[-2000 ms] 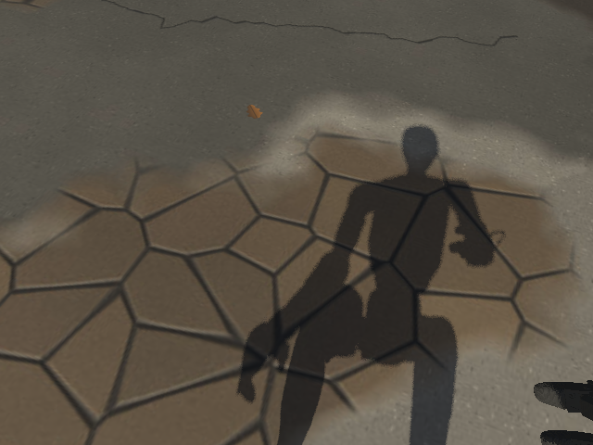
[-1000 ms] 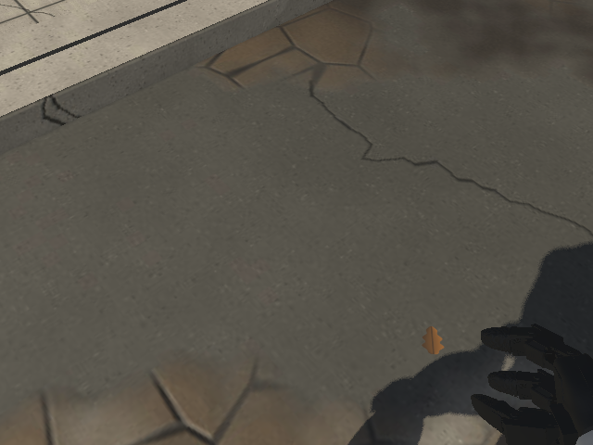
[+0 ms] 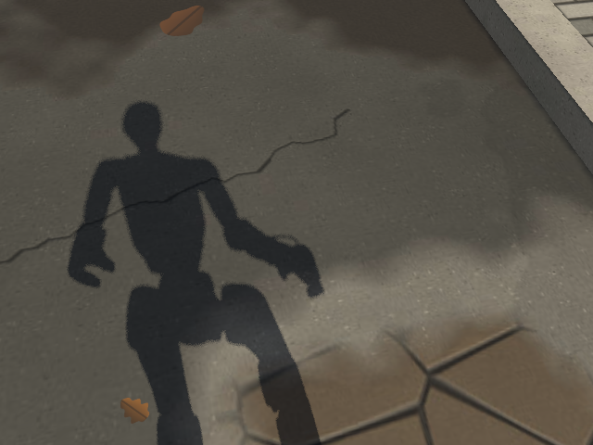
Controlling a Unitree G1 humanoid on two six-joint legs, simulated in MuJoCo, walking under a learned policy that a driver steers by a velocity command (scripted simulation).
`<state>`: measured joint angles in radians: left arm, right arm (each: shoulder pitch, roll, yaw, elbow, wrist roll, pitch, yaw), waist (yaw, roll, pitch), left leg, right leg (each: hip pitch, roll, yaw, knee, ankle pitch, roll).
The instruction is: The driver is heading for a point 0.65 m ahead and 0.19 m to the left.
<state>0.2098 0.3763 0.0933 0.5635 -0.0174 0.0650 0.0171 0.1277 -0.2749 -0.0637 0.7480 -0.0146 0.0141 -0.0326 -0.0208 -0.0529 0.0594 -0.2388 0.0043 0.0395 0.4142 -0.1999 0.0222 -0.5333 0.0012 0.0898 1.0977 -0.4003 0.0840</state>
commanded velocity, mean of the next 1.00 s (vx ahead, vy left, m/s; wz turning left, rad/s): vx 0.00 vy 0.00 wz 0.44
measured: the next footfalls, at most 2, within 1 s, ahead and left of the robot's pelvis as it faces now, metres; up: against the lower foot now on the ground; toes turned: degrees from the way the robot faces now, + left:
right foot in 0.18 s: +0.03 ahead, -0.15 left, +0.00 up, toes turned -2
left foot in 0.62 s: +0.03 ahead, +0.09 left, +0.00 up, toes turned +17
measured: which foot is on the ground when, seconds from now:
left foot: down 0.00-0.18, up 0.20-0.60, down 0.62-1.00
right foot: up 0.00-0.16, down 0.18-0.62, up 0.64-1.00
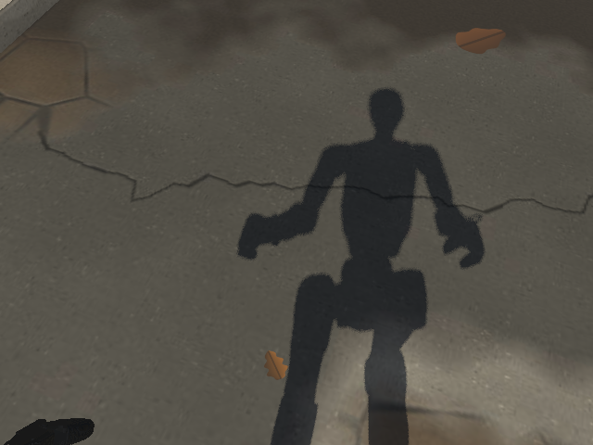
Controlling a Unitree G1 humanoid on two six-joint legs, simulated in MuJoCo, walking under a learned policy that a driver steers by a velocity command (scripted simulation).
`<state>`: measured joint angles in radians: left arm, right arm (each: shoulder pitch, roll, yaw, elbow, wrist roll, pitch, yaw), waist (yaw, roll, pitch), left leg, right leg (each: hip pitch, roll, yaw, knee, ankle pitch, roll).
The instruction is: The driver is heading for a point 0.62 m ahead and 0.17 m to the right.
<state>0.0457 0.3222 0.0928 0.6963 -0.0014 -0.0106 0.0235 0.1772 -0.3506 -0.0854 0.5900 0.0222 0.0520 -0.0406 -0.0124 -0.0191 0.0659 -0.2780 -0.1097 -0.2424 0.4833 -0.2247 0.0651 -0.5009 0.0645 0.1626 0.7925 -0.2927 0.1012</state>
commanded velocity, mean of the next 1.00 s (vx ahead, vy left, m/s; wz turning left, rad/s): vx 0.57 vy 0.00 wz -0.21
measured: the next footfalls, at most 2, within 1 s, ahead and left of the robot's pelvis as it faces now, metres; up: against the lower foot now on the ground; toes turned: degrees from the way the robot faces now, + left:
right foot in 0.16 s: +0.11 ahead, -0.14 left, +0.00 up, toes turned +14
left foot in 0.54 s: +0.13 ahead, +0.14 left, +0.00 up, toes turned +4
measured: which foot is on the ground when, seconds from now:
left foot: down 0.00-0.16, up 0.18-0.52, down 0.54-0.96, up 0.98-1.00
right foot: up 0.00-0.14, down 0.16-0.54, up 0.56-0.96, down 0.98-1.00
